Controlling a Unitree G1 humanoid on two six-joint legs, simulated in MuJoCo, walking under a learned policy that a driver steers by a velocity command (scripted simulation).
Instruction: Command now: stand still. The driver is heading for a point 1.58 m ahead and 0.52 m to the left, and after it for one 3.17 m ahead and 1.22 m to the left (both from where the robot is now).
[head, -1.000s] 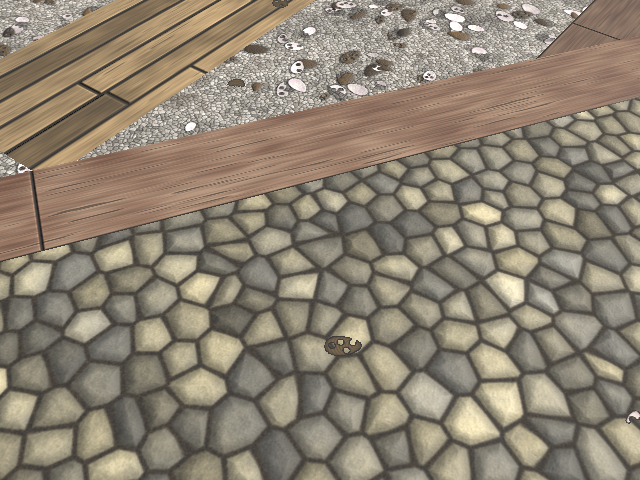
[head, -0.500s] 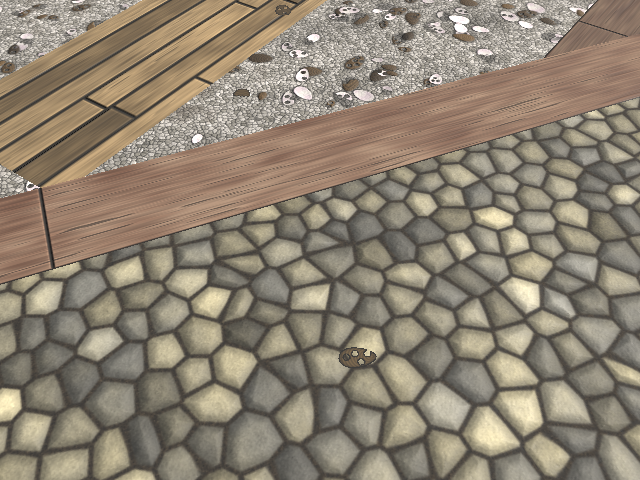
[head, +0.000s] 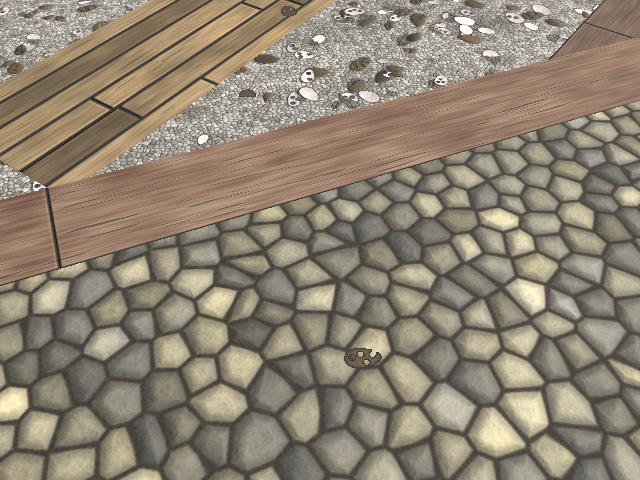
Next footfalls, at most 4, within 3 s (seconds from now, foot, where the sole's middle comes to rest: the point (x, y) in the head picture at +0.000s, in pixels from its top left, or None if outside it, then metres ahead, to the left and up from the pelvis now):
1.02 right None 0.13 -0.14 -0.77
1.46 left None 0.42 0.06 -0.77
1.78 right None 0.36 -0.17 -0.77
2.88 right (385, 344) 0.83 -0.12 -0.77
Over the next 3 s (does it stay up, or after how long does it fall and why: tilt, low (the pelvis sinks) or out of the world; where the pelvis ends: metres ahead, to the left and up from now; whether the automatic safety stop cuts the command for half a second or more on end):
stays up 0.69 -0.04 -0.01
